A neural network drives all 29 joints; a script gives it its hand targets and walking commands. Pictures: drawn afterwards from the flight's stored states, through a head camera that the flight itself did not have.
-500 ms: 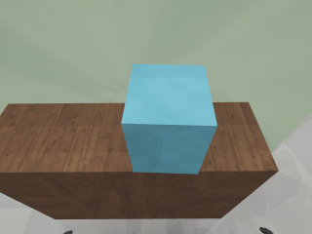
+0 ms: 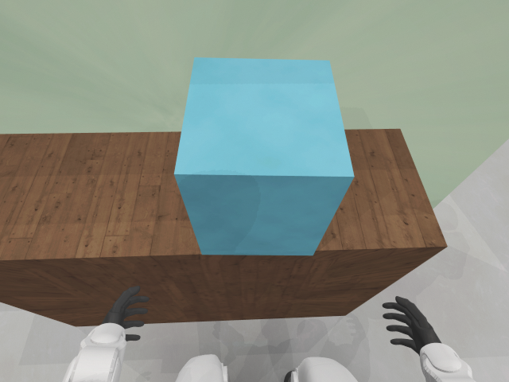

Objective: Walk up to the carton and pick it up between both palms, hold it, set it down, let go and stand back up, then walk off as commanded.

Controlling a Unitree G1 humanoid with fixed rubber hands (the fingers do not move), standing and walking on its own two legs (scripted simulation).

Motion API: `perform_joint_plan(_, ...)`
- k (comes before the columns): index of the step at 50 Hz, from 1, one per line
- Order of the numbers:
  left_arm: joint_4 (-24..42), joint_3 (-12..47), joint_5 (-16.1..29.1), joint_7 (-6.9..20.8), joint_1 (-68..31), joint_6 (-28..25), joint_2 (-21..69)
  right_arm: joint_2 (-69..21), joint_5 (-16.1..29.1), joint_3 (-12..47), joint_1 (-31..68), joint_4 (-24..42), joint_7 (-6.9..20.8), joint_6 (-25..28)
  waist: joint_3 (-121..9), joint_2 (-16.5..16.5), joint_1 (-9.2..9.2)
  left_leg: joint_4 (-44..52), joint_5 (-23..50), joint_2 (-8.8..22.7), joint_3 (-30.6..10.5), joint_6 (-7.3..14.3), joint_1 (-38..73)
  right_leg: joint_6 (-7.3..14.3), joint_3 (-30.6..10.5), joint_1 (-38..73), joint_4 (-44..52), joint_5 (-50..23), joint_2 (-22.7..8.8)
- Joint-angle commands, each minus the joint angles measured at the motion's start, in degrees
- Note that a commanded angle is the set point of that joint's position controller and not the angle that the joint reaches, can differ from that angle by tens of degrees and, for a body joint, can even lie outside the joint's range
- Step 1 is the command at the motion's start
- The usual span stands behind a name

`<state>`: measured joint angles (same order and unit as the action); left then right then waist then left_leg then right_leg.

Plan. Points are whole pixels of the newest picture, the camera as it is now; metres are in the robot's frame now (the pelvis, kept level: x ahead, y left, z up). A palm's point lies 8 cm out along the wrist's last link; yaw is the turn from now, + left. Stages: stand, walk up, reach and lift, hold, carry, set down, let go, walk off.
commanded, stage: reach and lift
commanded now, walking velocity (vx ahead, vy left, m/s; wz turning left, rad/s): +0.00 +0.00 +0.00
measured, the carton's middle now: (259, 166) +0.41 +0.01 +0.06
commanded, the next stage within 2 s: none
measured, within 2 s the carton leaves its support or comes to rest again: neither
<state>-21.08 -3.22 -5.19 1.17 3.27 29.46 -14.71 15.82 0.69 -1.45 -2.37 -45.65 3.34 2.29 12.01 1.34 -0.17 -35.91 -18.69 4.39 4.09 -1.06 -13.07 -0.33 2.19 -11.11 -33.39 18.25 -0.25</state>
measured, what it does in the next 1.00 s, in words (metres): stands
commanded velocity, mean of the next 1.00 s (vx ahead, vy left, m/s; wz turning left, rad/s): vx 0.00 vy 0.00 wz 0.00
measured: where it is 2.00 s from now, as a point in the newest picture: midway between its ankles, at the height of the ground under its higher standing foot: outside the picture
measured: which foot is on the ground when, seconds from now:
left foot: down 0.00-1.00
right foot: down 0.00-1.00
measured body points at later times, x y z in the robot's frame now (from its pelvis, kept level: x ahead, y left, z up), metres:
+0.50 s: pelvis -0.01 +0.00 +0.02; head +0.01 +0.01 +0.46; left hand +0.15 +0.26 -0.05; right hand +0.14 -0.22 -0.05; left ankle +0.01 +0.12 -0.73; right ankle +0.00 -0.12 -0.73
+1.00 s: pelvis -0.02 +0.01 +0.02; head -0.02 +0.02 +0.47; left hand +0.16 +0.25 +0.00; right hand +0.16 -0.20 +0.00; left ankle +0.01 +0.12 -0.73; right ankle +0.00 -0.12 -0.73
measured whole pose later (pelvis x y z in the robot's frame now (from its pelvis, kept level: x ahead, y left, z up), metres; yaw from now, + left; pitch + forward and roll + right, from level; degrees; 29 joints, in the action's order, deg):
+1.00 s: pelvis -0.02 +0.01 +0.02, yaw -1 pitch -6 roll +0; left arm -0.3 -0.4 10.7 -1.3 20.6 17.5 -17.7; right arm 4.1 4.2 -3.3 -23.7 0.2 -3.3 -12.2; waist 5.7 1.4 -2.8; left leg -20.0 -9.5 2.2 5.8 -0.2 -4.4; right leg -0.9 -0.1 -4.4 -20.4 10.1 -1.2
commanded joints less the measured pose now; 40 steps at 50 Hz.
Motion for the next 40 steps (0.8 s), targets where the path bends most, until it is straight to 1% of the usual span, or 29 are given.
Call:
perform_joint_plan(1,7.0,-5.4,-0.7,-1.0,4.2,-0.5,-10.4,11.6,0.4,-2.8,-2.5,9.7,-2.1,0.6,-19.8,-0.3,-1.51,7.2,22.6,-5.5,0.3,-2.9,11.2,-1.3,0.7,3.8,6.5,-31.2,1.7)
perform_joint_plan(2,7.8,-5.4,0.0,-1.1,3.8,-0.8,-10.7,10.8,-0.1,-3.1,-2.5,10.7,-2.4,0.2,-18.4,0.5,-1.49,8.2,20.7,-5.7,0.4,-2.8,10.9,-1.5,0.4,3.8,7.6,-29.6,1.4)
perform_joint_plan(3,8.9,-5.8,0.1,-1.1,2.5,-1.1,-11.1,9.4,-0.1,-2.9,-3.1,12.6,-2.5,0.1,-17.9,-0.2,-1.68,9.1,19.0,-5.8,0.9,-2.6,9.3,-1.5,-0.3,4.1,7.7,-29.0,0.8)
perform_joint_plan(4,9.2,-5.9,0.6,-1.1,2.3,-1.4,-11.2,8.7,-0.5,-3.3,-2.9,13.7,-2.6,-0.3,-16.3,0.7,-1.39,10.0,17.8,-5.9,1.1,-2.3,10.0,-1.7,-0.4,3.4,8.7,-27.4,0.9)
perform_joint_plan(5,9.7,-6.2,1.0,-1.0,1.7,-1.7,-11.6,7.8,-0.7,-3.1,-3.5,15.5,-2.9,-0.7,-15.6,0.8,-1.78,10.9,16.5,-6.1,1.4,-2.0,9.4,-1.9,-0.8,3.9,9.1,-26.7,0.6)
perform_joint_plan(8,12.3,-5.6,2.9,-1.0,1.4,-2.8,-11.7,5.5,-0.7,-3.7,-5.0,18.7,-3.2,-1.6,-14.0,-0.3,-0.83,12.7,15.6,-6.0,2.1,-1.7,10.9,-1.8,-1.1,2.8,10.9,-22.8,0.5)
perform_joint_plan(10,14.3,-5.0,3.8,-1.0,1.3,-3.7,-11.9,4.0,-0.6,-3.9,-6.6,22.3,-3.8,-1.8,-13.5,-1.1,-0.89,13.7,15.0,-6.3,2.7,-1.4,11.7,-1.8,-1.5,3.1,12.1,-21.7,0.7)
perform_joint_plan(12,16.3,-4.5,5.2,-1.2,1.9,-4.4,-11.6,2.6,-0.1,-4.0,-8.1,24.5,-3.9,-2.5,-13.2,-3.2,-0.87,15.0,14.6,-5.7,2.6,-1.5,12.2,-1.1,-1.5,2.7,13.3,-18.5,0.9)
perform_joint_plan(14,16.2,-4.4,5.9,-0.9,3.2,-4.8,-12.6,1.4,-0.3,-4.1,-9.5,28.1,-4.7,-3.6,-12.1,-2.1,-1.23,15.8,13.2,-5.5,3.7,-0.9,11.7,-1.3,-1.5,3.1,14.2,-16.7,0.7)
perform_joint_plan(17,18.3,-3.6,7.7,-1.1,4.5,-5.7,-12.6,0.1,-0.1,-4.5,-11.0,32.3,-5.4,-4.6,-13.4,-2.7,-0.86,16.5,14.4,-5.2,3.3,-1.0,12.0,-1.0,-1.4,4.0,14.5,-16.5,1.1)
perform_joint_plan(18,18.2,-3.8,7.9,-1.0,5.4,-5.9,-12.6,0.2,-0.1,-4.7,-11.2,33.9,-5.6,-5.2,-12.2,-1.5,-1.13,17.5,13.3,-4.9,3.4,-0.9,11.9,-1.0,-1.3,4.2,15.1,-15.5,1.4)
perform_joint_plan(21,21.8,-3.0,9.3,-1.4,6.2,-6.7,-12.2,-0.1,-0.6,-5.8,-12.6,36.5,-5.8,-6.4,-13.4,-3.3,-0.65,18.1,12.7,-3.9,3.2,-1.3,10.1,-0.3,-1.3,5.8,14.9,-13.7,1.5)
perform_joint_plan(22,21.2,-2.9,9.2,-1.4,7.1,-6.7,-11.5,-0.1,-0.5,-5.5,-12.3,37.5,-5.7,-6.6,-11.7,-3.2,-1.50,18.7,11.9,-3.8,3.1,-1.2,9.2,-0.1,-1.4,6.3,15.2,-12.6,1.5)
perform_joint_plan(23,21.2,-2.1,9.5,-1.5,7.8,-6.7,-11.0,-0.5,-0.2,-5.4,-13.1,39.0,-5.8,-7.1,-12.8,-3.4,-0.91,19.3,11.7,-3.6,3.2,-1.3,9.2,0.0,-1.1,6.6,15.3,-12.6,1.6)
perform_joint_plan(24,22.0,-2.3,9.8,-1.5,8.5,-7.1,-11.0,-0.1,-0.5,-5.8,-13.5,40.4,-6.0,-7.1,-13.1,-2.6,-0.94,19.1,12.8,-3.6,3.1,-1.3,8.8,0.0,-1.2,7.3,15.3,-13.4,1.8)
perform_joint_plan(25,21.9,-2.7,10.2,-1.5,7.9,-7.5,-11.3,-0.9,-0.3,-5.4,-12.9,41.6,-6.1,-7.4,-12.9,-2.4,-1.77,19.4,12.5,-3.7,3.1,-1.1,8.0,-0.3,-1.7,7.0,15.4,-12.6,1.3)
perform_joint_plan(26,23.2,-2.3,10.6,-1.8,8.5,-7.6,-11.2,-1.0,-0.5,-5.5,-13.5,42.6,-6.1,-7.7,-12.7,-2.2,-1.04,19.7,11.8,-3.5,2.8,-1.2,8.5,0.0,-1.5,7.2,15.4,-12.3,1.6)
perform_joint_plan(27,23.4,-3.1,10.3,-1.9,9.2,-7.9,-11.4,-1.3,-0.3,-5.6,-14.1,44.0,-6.1,-8.0,-12.9,-2.4,-1.80,19.9,11.0,-3.5,3.2,-0.9,7.6,0.2,-2.2,7.6,16.0,-11.2,1.3)
perform_joint_plan(29,24.4,-3.0,10.9,-2.0,9.5,-8.4,-11.1,-1.8,0.0,-5.7,-14.1,45.9,-6.2,-8.7,-12.5,-2.1,-1.79,20.5,11.0,-3.2,3.0,-0.8,6.6,0.1,-2.2,8.5,15.6,-11.8,1.4)
perform_joint_plan(30,24.9,-3.4,10.9,-2.1,9.3,-8.8,-11.1,-2.5,-0.4,-5.5,-14.3,47.4,-6.2,-9.1,-11.7,-1.5,-2.02,21.1,9.2,-3.3,3.2,-0.6,6.1,0.0,-2.5,8.1,16.3,-9.8,1.3)
perform_joint_plan(31,25.0,-3.1,11.5,-2.1,9.5,-9.1,-11.5,-3.0,-0.2,-5.7,-14.3,47.7,-6.2,-9.6,-10.5,-2.0,-1.89,21.4,8.7,-3.5,3.0,-0.4,6.1,0.1,-2.7,7.4,16.6,-9.0,1.2)
perform_joint_plan(32,26.3,-3.4,11.4,-2.3,9.3,-9.2,-11.4,-3.1,0.2,-5.4,-14.6,48.5,-6.1,-9.9,-11.3,-2.9,-2.39,21.2,9.2,-3.6,3.0,-0.3,5.5,0.3,-3.1,8.2,16.6,-8.7,1.0)
perform_joint_plan(33,27.0,-3.1,12.1,-2.4,9.7,-9.6,-11.1,-3.6,0.5,-5.2,-14.6,49.8,-6.0,-10.2,-10.8,-2.6,-1.96,21.9,8.9,-3.5,2.8,-0.4,5.6,0.4,-2.9,8.1,16.8,-8.5,1.0)
perform_joint_plan(34,27.7,-3.2,12.4,-2.5,9.9,-10.0,-11.0,-4.1,0.8,-5.2,-15.4,50.7,-6.0,-10.6,-11.0,-2.7,-2.27,22.0,8.9,-3.4,2.5,-0.4,5.2,0.3,-3.3,8.5,17.0,-8.1,0.9)
perform_joint_plan(35,28.2,-3.5,11.9,-2.5,10.6,-10.3,-11.1,-4.3,0.9,-4.9,-16.5,51.1,-5.9,-11.0,-10.6,-3.3,-1.99,22.1,8.5,-3.4,2.7,-0.2,5.5,0.5,-3.4,8.7,17.2,-8.3,1.1)
perform_joint_plan(37,29.2,-3.2,12.3,-2.8,11.0,-10.9,-10.3,-4.5,1.9,-4.8,-16.2,52.8,-5.6,-11.4,-11.0,-4.9,-2.63,22.9,7.5,-3.0,2.0,-0.3,3.8,0.9,-3.6,9.3,16.8,-7.4,1.0)
perform_joint_plan(38,30.8,-2.9,12.8,-2.9,11.1,-11.5,-10.2,-4.6,1.9,-4.7,-16.3,54.1,-5.6,-11.5,-11.2,-5.1,-2.69,22.7,7.5,-3.0,2.0,-0.4,3.8,0.9,-3.8,9.8,17.0,-7.3,1.1)
perform_joint_plan(39,30.3,-2.5,13.1,-2.9,11.8,-11.7,-10.1,-5.0,1.9,-4.3,-16.9,54.5,-5.8,-11.7,-10.1,-4.0,-2.53,22.4,7.9,-3.2,1.9,-0.5,4.1,0.7,-3.7,8.8,17.2,-7.6,0.7)
perform_joint_plan(40,30.9,-2.3,13.2,-2.8,11.0,-12.0,-10.1,-5.2,2.3,-4.6,-16.4,54.3,-5.7,-11.7,-10.1,-5.1,-2.43,22.8,7.0,-3.1,1.8,-0.4,3.7,1.1,-3.9,8.5,17.4,-6.6,0.6)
